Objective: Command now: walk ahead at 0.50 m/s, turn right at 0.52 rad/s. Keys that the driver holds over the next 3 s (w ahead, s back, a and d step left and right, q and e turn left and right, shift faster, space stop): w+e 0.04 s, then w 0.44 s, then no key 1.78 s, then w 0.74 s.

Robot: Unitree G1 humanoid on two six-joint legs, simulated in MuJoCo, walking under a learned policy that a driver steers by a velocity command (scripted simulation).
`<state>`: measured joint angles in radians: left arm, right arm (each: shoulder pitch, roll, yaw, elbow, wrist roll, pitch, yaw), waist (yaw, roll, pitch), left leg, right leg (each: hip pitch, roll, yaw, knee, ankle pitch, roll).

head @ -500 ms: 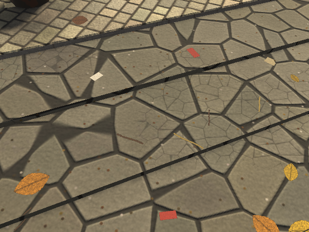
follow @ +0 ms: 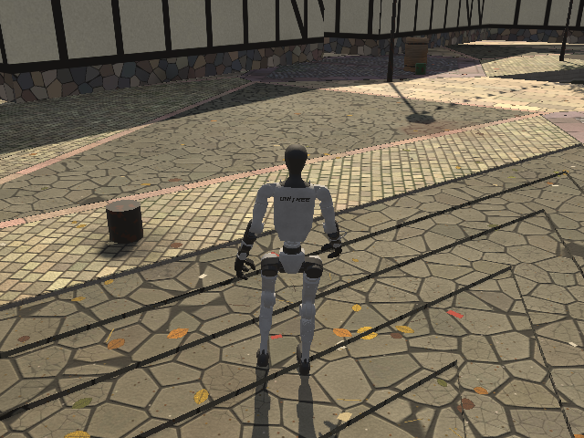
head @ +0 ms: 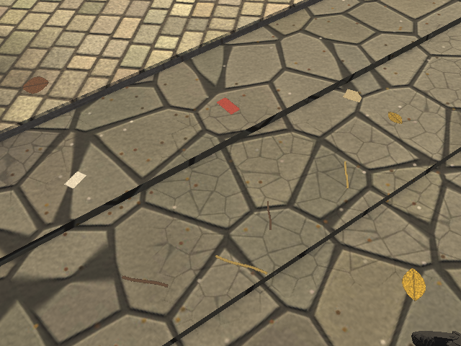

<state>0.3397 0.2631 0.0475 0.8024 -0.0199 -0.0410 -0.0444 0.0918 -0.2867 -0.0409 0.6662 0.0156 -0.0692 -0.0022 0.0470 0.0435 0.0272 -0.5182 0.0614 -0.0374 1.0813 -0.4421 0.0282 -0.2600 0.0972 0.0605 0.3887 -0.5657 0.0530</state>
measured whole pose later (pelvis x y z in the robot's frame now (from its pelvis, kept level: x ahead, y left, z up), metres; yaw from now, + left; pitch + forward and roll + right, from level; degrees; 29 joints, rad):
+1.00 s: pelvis +0.42 -0.03 +0.01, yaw -7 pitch +0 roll +0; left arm 0.12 0.22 0.03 0.80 0.02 -0.02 -0.02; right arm 0.18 -0.25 -0.03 0.81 -0.01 0.03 -0.04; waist 0.01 -0.01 0.04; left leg -0.34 0.06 -0.04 0.75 -0.51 -0.02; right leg -0.36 0.04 -0.03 0.45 -0.10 -0.05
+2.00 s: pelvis +0.45 -0.04 +0.02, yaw -7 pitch -1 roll +1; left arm 0.13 0.18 0.05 1.09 0.00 0.04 0.03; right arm 0.30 -0.16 -0.04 1.16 -0.01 0.00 -0.08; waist 0.00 -0.01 0.02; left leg -0.13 0.04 -0.03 0.47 -0.52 0.05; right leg -0.26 0.04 0.00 0.40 -0.13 -0.05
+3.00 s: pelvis +0.62 -0.07 +0.01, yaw -7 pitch +3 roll -2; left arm 0.48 0.12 -0.01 1.16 0.01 -0.07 0.00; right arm 0.08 -0.19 -0.01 0.83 0.02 -0.09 0.01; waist 0.05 0.04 -0.05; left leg -0.95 0.15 0.04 1.34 -0.14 0.05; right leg -0.04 0.02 -0.09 0.33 -0.35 -0.01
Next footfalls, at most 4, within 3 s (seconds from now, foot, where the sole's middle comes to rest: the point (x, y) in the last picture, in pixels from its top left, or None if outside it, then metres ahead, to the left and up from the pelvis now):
0.32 left None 0.25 0.11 -0.76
0.74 right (310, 321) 0.53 -0.13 -0.76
0.96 left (218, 338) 0.47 0.13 -0.74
2.76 right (326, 318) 0.54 -0.17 -0.76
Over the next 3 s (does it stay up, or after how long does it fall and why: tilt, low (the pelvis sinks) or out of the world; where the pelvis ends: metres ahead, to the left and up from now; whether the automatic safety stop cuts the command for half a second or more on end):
stays up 0.62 -0.07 0.01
